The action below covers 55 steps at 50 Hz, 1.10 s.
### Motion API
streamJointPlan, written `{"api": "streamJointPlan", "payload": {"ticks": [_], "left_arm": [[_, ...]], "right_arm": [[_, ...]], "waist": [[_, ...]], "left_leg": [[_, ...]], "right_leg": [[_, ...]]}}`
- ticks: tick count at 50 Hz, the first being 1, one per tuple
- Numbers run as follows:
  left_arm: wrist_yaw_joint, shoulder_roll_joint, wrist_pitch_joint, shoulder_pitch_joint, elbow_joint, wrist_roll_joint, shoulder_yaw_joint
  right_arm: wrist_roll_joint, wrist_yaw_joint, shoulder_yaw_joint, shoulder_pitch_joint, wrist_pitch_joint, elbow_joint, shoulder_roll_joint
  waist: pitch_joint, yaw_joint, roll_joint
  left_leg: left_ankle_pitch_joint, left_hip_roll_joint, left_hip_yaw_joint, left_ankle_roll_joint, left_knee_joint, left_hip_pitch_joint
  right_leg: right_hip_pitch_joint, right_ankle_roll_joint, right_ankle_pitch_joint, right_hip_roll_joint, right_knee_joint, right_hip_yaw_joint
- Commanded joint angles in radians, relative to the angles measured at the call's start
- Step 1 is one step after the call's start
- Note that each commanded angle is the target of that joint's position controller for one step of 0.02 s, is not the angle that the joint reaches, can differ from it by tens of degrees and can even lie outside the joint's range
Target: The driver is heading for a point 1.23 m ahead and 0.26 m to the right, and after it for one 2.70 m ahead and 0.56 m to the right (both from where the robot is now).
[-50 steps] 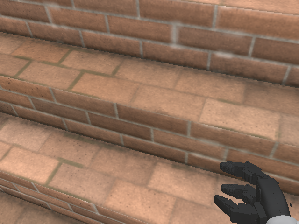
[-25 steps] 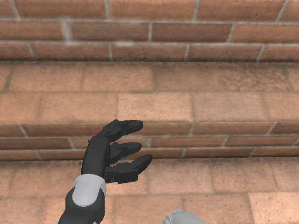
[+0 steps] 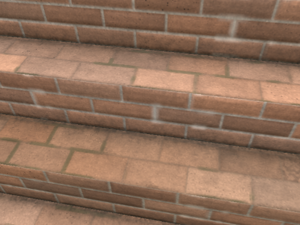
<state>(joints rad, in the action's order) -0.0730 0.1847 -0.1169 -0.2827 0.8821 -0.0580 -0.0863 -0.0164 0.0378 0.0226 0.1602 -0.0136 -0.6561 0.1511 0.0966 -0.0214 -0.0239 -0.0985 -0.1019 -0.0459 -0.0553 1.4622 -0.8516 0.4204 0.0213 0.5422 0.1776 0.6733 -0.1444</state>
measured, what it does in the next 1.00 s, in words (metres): steps to the left: left foot, then right foot 0.22 m lower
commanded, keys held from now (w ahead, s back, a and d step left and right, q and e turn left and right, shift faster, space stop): w+shift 0.90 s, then w+e+shift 0.10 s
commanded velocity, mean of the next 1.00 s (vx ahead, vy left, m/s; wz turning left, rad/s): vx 1.00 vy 0.00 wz -0.02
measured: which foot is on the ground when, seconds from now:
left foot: up 0.00-0.06, down 0.08-1.00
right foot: down 0.00-0.04, up 0.06-0.48, down 0.50-0.82, up 0.84-1.00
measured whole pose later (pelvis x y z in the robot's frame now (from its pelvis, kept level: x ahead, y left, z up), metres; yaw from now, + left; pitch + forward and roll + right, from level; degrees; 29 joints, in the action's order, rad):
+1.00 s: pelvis +0.03 +0.13 -0.08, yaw +2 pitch +4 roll +3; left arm -0.05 0.21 -0.06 -0.28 0.65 -0.02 -0.09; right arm -0.09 -0.06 0.04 0.00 0.04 -0.74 0.20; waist 0.07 0.16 -0.04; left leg -0.76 0.02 -0.22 -0.02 1.03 -0.48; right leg 0.80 0.06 0.35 -0.08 1.73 0.07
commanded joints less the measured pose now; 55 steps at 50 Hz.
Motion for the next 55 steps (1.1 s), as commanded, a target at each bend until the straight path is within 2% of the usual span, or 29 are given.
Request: {"api": "streamJointPlan", "payload": {"ticks": [1,2,4,5,6,7,9,10,14,21,23,25,27,28,30,32,34,36,38,41,42,43,44,46,47,49,51,53,55], "left_arm": [[-0.004,0.162,0.014,0.168,-0.112,-0.012,-0.043],[-0.011,0.136,0.046,0.162,-0.13,-0.008,-0.035],[-0.005,-0.048,0.077,0.263,-0.225,0.01,0.028],[0.021,-0.15,0.071,0.351,-0.305,0.032,0.055],[0.014,-0.217,0.087,0.301,-0.394,0.082,0.069],[0.009,-0.162,0.082,0.232,-0.414,0.065,0.085],[0.024,0.005,0.078,0.204,-0.4,-0.018,0.058],[0.035,0.042,0.088,0.207,-0.399,-0.028,0.047],[0.04,0.113,0.147,0.185,-0.411,-0.008,0.025],[0.064,0.037,0.149,0.094,-0.375,0.039,0.063],[0.061,0.044,0.132,-0.115,-0.23,0.033,0.062],[0.074,-0.07,0.1,-0.077,-0.124,0.037,0.101],[0.05,0.046,0.022,-0.147,-0.086,-0.02,0.103],[0.058,0.127,-0.017,-0.188,-0.077,-0.073,0.069],[0.053,0.175,-0.016,-0.217,-0.057,-0.034,0.026],[0.055,0.138,-0.024,-0.258,-0.006,0.013,0.021],[0.014,0.219,-0.056,-0.171,-0.04,0.013,-0.022],[0.006,0.103,-0.04,-0.25,0.029,0.043,0.006],[0.0,0.071,-0.015,-0.369,0.072,0.062,0.014],[0.008,0.173,0.011,-0.143,-0.029,0.054,-0.018],[0.032,0.235,-0.002,-0.078,-0.062,0.057,-0.04],[0.062,0.267,-0.013,0.007,-0.084,0.071,-0.061],[0.082,0.178,-0.005,-0.056,-0.124,0.044,-0.049],[0.034,0.024,0.012,-0.097,-0.235,0.063,-0.025],[0.026,0.029,0.038,-0.305,-0.187,0.058,-0.018],[0.022,0.017,0.101,-0.373,-0.155,0.027,-0.01],[-0.007,-0.015,0.135,-0.297,-0.199,0.041,0.008],[-0.019,0.048,0.143,-0.367,-0.218,0.061,-0.012],[-0.012,0.077,0.151,-0.697,-0.101,0.066,-0.026]], "right_arm": [[0.012,0.002,0.025,0.035,0.018,0.049,0.072],[0.043,-0.007,0.017,0.187,0.024,-0.022,0.048],[0.029,-0.017,0.004,0.275,0.034,-0.135,0.016],[-0.074,-0.028,-0.018,0.314,0.059,-0.118,0.011],[-0.184,-0.054,-0.039,0.167,0.06,-0.024,0.068],[-0.128,-0.086,-0.018,0.047,0.055,0.047,0.138],[-0.044,-0.103,-0.007,-0.028,0.088,0.052,0.127],[-0.024,-0.107,-0.007,-0.02,0.108,0.032,0.127],[-0.047,-0.087,0.022,-0.065,0.134,0.021,0.158],[-0.072,-0.127,0.007,-0.179,0.065,0.09,0.063],[-0.034,-0.154,-0.002,-0.237,0.033,0.14,-0.001],[-0.008,-0.175,-0.028,-0.155,0.019,0.165,-0.091],[0.064,-0.148,-0.038,-0.347,0.018,0.324,-0.132],[-0.011,-0.126,-0.036,-0.203,0.053,0.313,-0.052],[-0.062,-0.108,-0.046,-0.259,0.072,0.283,-0.044],[-0.079,-0.086,-0.061,-0.435,0.063,0.291,-0.068],[-0.069,-0.079,-0.06,-0.484,0.038,0.422,-0.027],[-0.055,-0.08,-0.037,-0.567,0.01,0.332,0.002],[-0.047,-0.055,-0.063,-0.515,0.021,0.295,-0.047],[0.01,-0.029,-0.041,-0.209,0.048,0.224,0.027],[0.029,-0.039,-0.011,-0.026,0.042,0.164,0.085],[0.047,-0.055,0.018,0.122,0.033,0.068,0.129],[0.035,-0.063,0.028,-0.006,0.042,0.012,0.135],[-0.08,-0.122,0.009,-0.409,0.059,0.116,0.041],[-0.111,-0.13,0.004,-0.607,0.077,0.115,0.023],[-0.092,-0.105,0.01,-0.576,0.115,0.048,0.036],[-0.085,-0.051,0.016,-0.548,0.131,0.026,0.05],[-0.077,-0.038,0.019,-0.648,0.142,0.075,0.064],[0.0,-0.048,-0.011,-0.791,0.121,0.13,0.014]], "waist": [[0.01,-0.083,0.151],[-0.003,-0.129,0.119],[-0.052,-0.159,-0.127],[-0.019,-0.159,-0.134],[0.149,-0.028,-0.302],[0.271,0.021,-0.303],[0.075,0.07,0.018],[0.036,0.073,0.023],[0.044,0.123,0.017],[-0.005,0.136,-0.037],[-0.098,0.175,0.006],[-0.116,0.076,0.11],[-0.042,0.052,0.168],[-0.075,-0.028,0.115],[-0.051,0.014,-0.058],[-0.049,0.075,-0.083],[-0.095,0.015,0.068],[-0.077,0.102,-0.155],[0.018,0.118,-0.099],[0.284,-0.074,0.059],[0.377,-0.131,0.081],[0.401,-0.201,-0.052],[0.379,-0.045,-0.299],[0.097,0.213,0.06],[-0.015,0.397,0.247],[-0.081,0.416,0.3],[-0.092,0.377,0.032],[-0.017,0.452,-0.093],[-0.005,0.665,0.191]], "left_leg": [[-0.225,0.007,-0.155,-0.03,-0.503,0.343],[-0.291,-0.011,-0.102,-0.04,-0.794,0.511],[0.043,-0.004,-0.121,-0.048,-0.916,0.642],[0.048,0.012,-0.014,0.011,-0.683,0.75],[0.404,-0.105,0.22,0.03,-0.578,0.865],[0.078,-0.238,0.53,-0.058,-0.833,0.707],[-0.419,-0.21,0.511,-0.1,-0.843,0.451],[-0.367,-0.2,0.479,-0.128,-0.823,0.395],[-0.253,-0.152,0.472,-0.188,-0.695,0.344],[-0.185,-0.005,0.26,-0.108,-0.474,0.167],[-0.205,0.115,0.077,-0.084,-0.243,0.08],[-0.418,0.245,0.044,-0.118,0.037,0.147],[-0.56,0.318,0.134,-0.069,0.723,-0.266],[-0.454,0.274,0.157,-0.048,0.653,-0.596],[-0.358,0.257,0.184,-0.063,0.81,-0.813],[-0.351,0.23,0.053,-0.063,0.746,-0.755],[-0.358,0.018,0.128,-0.045,0.454,-0.627],[-0.312,0.073,0.003,-0.055,0.46,-0.653],[-0.402,0.098,-0.125,-0.11,0.227,-0.373],[-0.254,0.138,-0.03,-0.155,-0.394,0.448],[-0.136,0.098,0.065,-0.173,-0.554,0.764],[0.11,0.056,0.121,-0.204,-0.792,0.983],[0.344,-0.064,0.309,-0.251,-0.7,1.189],[0.226,-0.191,0.357,-0.132,-0.6,0.471],[-0.027,-0.161,0.275,-0.061,-0.616,0.137],[-0.226,-0.044,0.083,-0.05,-0.737,0.099],[-0.115,-0.042,0.032,-0.078,-0.773,0.196],[0.102,-0.104,0.076,-0.07,-0.758,0.265],[0.469,0.063,-0.151,-0.018,-0.148,0.244]], "right_leg": [[0.048,0.122,0.303,0.073,-0.186,0.091],[0.085,0.119,0.268,0.022,0.018,0.04],[0.265,0.128,0.185,-0.122,0.642,0.004],[0.545,0.098,0.099,-0.264,1.062,0.217],[0.757,-0.021,-0.086,-0.325,1.405,0.348],[0.648,-0.082,-0.22,-0.277,1.475,0.303],[0.593,-0.088,-0.444,-0.172,1.38,0.294],[0.554,-0.074,-0.442,-0.177,1.378,0.27],[0.406,-0.002,-0.501,-0.218,1.327,0.14],[0.048,0.068,-0.459,-0.203,0.393,-0.016],[-0.169,0.087,-0.685,-0.172,-0.312,-0.099],[-0.169,0.121,-1.003,-0.142,-0.607,-0.104],[-0.386,0.084,-1.848,0.051,-0.321,0.206],[-0.653,0.054,-1.773,0.1,-0.221,0.379],[-0.801,0.04,-1.444,0.129,-0.249,0.363],[-0.714,0.005,-1.527,0.076,-0.353,0.311],[-0.577,0.117,-1.205,0.279,-0.568,0.572],[-0.738,0.137,-1.369,0.137,-0.517,0.412],[-0.729,0.063,-1.833,0.033,-0.406,0.218],[-0.389,0.035,-2.12,-0.058,-0.059,0.204],[-0.208,0.002,-1.974,-0.071,0.13,0.228],[0.001,-0.027,-1.316,-0.203,0.502,0.172],[0.452,-0.1,-0.164,-0.329,1.093,0.088],[0.469,0.011,0.178,-0.206,1.375,0.411],[0.25,0.058,0.065,-0.186,1.27,0.324],[0.188,0.057,-0.236,-0.281,1.055,0.128],[0.307,0.066,-0.259,-0.324,1.077,0.087],[0.279,0.086,-0.148,-0.26,0.984,0.226],[-0.135,0.24,-0.382,-0.203,0.022,0.118]]}}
